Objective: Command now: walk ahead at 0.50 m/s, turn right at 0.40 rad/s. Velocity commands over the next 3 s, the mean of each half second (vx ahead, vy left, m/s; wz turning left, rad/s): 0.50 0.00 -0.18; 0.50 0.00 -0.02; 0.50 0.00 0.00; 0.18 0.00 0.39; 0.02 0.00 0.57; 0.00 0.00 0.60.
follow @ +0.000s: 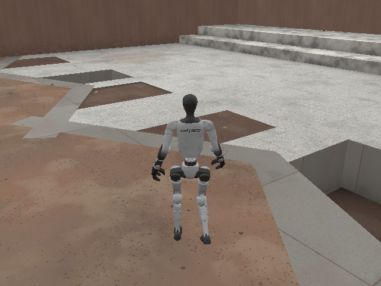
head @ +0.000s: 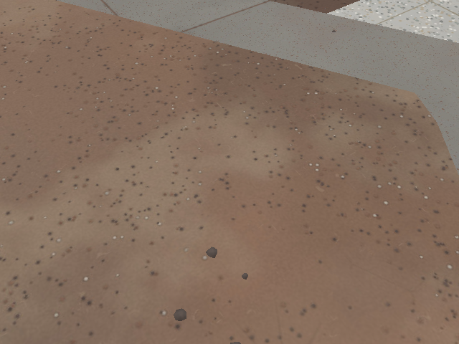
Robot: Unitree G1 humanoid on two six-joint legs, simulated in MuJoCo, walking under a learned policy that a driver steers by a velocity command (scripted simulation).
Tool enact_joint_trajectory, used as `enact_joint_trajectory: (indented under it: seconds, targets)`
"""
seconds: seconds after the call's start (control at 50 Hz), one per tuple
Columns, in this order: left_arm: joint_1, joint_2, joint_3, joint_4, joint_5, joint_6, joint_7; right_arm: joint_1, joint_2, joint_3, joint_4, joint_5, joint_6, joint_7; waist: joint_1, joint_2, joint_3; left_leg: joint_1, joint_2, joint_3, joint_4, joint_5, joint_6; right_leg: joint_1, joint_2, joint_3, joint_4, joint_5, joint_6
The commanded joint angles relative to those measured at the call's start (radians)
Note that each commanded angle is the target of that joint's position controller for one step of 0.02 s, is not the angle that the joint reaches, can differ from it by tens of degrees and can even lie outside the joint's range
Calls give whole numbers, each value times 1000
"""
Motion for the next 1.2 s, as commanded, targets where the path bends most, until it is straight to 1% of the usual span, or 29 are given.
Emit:
enact_joint_trajectory:
  seconds: [0.02, 0.06, 0.12, 0.18, 0.3, 0.34, 0.38, 0.4, 0.42, 0.44, 0.46, 0.48, 0.5, 0.52, 0.58, 0.64, 0.7, 0.8, 0.86, 0.9, 0.92, 0.94, 0.96, 0.98, 1.0, 1.02, 1.04, 1.1, 1.2]
  targets:
    - [-82, 106, 28, -111, 12, -23, -3, 114, -104, -28, -5, -11, 4, -7, -65, 135, -5, 324, 305, -411, -299, -136, 173, -389, -121, 15, 78, 99, 3]
    - [-69, 70, 20, -102, 6, -20, -12, 110, -90, -25, 9, -4, -2, -7, -43, 150, -1, 266, 269, -315, -336, -30, 179, -330, -136, -7, -4, 116, 4]
    - [-135, 32, 1, -122, 21, -24, -18, 129, -139, -37, 35, 11, -7, -8, -46, 119, 11, 259, 279, -234, -380, 102, 211, -342, -155, -47, -167, 190, 16]
    - [-221, 12, -13, -135, 22, -39, -32, 145, -169, -42, 54, 20, 2, -10, -73, 103, 15, 253, 252, -137, -394, 169, 192, -289, -155, -87, -362, 351, 19]
    - [-365, 35, -10, -175, 8, -50, -53, 242, -202, -46, 114, 38, 29, -12, -105, 118, 43, 339, 288, -99, -355, 211, 153, -208, -114, -124, -565, 402, -7]
    - [-324, 62, 3, -167, 12, -52, -55, 236, -218, -49, 123, 41, 41, -16, -60, 126, 19, 368, 295, -82, -280, 358, 130, -109, -87, -149, -617, 362, -38]
    - [-83, 136, 45, -93, 22, -47, -42, 232, -185, -33, 121, 35, 45, -21, 65, 94, -134, 269, 214, 5, 26, 521, 75, 265, -74, -157, -648, 378, -91]
    - [76, 220, 66, -71, 38, -39, -27, 245, -111, -4, 84, 6, 37, -22, 107, -60, -282, -1, 136, 56, 375, 215, 20, 583, -308, 148, -640, 341, -182]
    - [96, 257, 67, -61, 29, -36, -32, 317, -51, 17, 75, 10, 17, -20, 63, -263, -370, -267, 1, -25, 626, -401, -10, 722, -455, 551, -779, 160, -300]
    - [63, 167, 42, -63, 18, -40, -36, 248, -156, -11, 75, 33, 6, -13, 82, -153, -273, -378, 62, -100, 722, -389, -1, 654, -424, 517, -815, 61, -269]
    - [1, 138, 30, -67, 15, -45, -37, 178, -176, -17, 53, 45, -3, -8, 65, -122, -152, -409, 105, -78, 709, -293, 12, 534, -387, 375, -832, 122, -237]
    - [-55, 117, 23, -70, 22, -48, -40, 146, -161, -16, 54, 34, -4, -12, 38, -54, -98, -376, 138, -64, 665, -209, 10, 422, -343, 284, -855, 215, -221]
    - [-96, 90, 15, -72, 30, -52, -44, 137, -151, -19, 56, 19, 2, -14, 9, -36, -50, -339, 161, -65, 617, -149, 4, 332, -307, 216, -889, 308, -210]
    - [-118, 87, 15, -71, 37, -57, -44, 162, -135, -18, 59, 20, 10, -11, -23, -74, -52, -280, 176, -73, 598, -115, -5, 269, -301, 186, -915, 370, -219]
    - [-123, 91, 20, -43, 28, -76, -41, 151, -97, -11, 62, 14, 35, -13, -48, -45, -25, -258, 181, -62, 515, -50, -34, 192, -279, 88, -974, 472, -233]
    - [-87, 112, 25, -9, 26, -77, -31, 45, -79, -4, 29, 5, 37, -11, -23, -15, 14, -297, 176, -58, 329, 108, -50, 194, -262, 16, -997, 515, -220]
    - [-43, 132, 28, 24, 21, -71, -22, -62, -60, 7, 4, 11, 26, 1, 15, -15, 39, -248, 142, -31, 140, 257, -41, 193, -238, -43, -1008, 491, -191]
    - [43, 150, 34, 93, 9, -52, -15, -185, -75, 8, -46, 20, 16, 24, 46, -15, 69, -262, 112, -35, 4, 244, -4, 336, -298, -35, -956, 504, -173]
    - [41, 164, 40, 114, 9, -35, -8, -150, -102, 0, -47, 17, 11, 33, 10, -37, 35, -187, 82, -11, -32, 128, 36, 419, -318, -33, -866, 684, -145]
    - [18, 158, 34, 113, 15, -23, -3, 63, -164, -35, 14, 13, 11, 21, -102, -36, -105, 133, 30, 41, -55, 131, 86, 374, -250, -89, -611, 944, -103]
    - [27, 119, 14, 90, 34, -23, 1, 240, -230, -56, 49, 5, 15, 10, -164, 48, -254, 442, 182, -124, -6, 184, 144, 182, -194, -127, -324, 715, -69]
    - [173, -17, -25, 83, 33, -44, -14, 299, -303, -73, 72, 8, 22, 11, -96, 314, -388, 801, 414, -607, -98, -45, 319, -240, -4, -130, 43, 22, 6]
    - [105, 81, -5, 99, 13, -65, -18, 306, -202, -48, 70, 23, 25, 11, -147, 232, -384, 791, 410, -733, -214, -225, 304, -359, -24, 3, 159, -127, -3]
    - [-1, 139, 13, 64, -15, -78, -23, 227, -170, -35, 58, 20, 23, 7, -138, 181, -215, 659, 379, -587, -242, -229, 255, -430, -78, -12, 174, -51, -16]
    - [-63, 130, 10, 47, -14, -83, -18, 158, -153, -30, 46, 12, 22, 5, -110, 105, -129, 516, 343, -478, -263, -145, 231, -408, -130, -46, 129, 41, -18]
    - [-94, 119, 13, 43, 6, -81, -14, 114, -127, -22, 42, 3, 20, 6, -84, 74, -58, 389, 309, -397, -295, -44, 223, -377, -160, -59, 68, 99, -13]
    - [-70, 107, 15, 46, 13, -73, -13, 93, -112, -17, 41, -9, 15, 7, -48, 113, -52, 311, 287, -348, -317, 36, 219, -307, -186, -49, 32, 141, -9]
    - [-44, 57, 7, 62, 18, -46, -9, 88, -115, -20, 58, 2, 1, 8, -13, 108, -35, 220, 259, -239, -381, 142, 232, -254, -202, -65, -56, 180, 14]
    - [-214, 31, -4, 16, 27, -48, -16, 145, -157, -31, 94, 10, 9, -11, -54, 85, 22, 221, 222, -118, -426, 188, 202, -301, -195, -89, -357, 449, 40]
Next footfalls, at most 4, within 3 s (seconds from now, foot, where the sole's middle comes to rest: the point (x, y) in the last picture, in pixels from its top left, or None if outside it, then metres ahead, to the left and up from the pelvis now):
0.38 right None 0.35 -0.16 -0.77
0.90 left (227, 282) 0.68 0.05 -0.77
1.44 right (305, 211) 0.95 -0.21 -0.77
1.94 left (240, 184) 1.06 0.01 -0.77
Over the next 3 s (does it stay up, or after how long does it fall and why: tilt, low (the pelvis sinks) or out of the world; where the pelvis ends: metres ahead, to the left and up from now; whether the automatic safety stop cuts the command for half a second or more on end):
stays up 0.99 -0.09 0.02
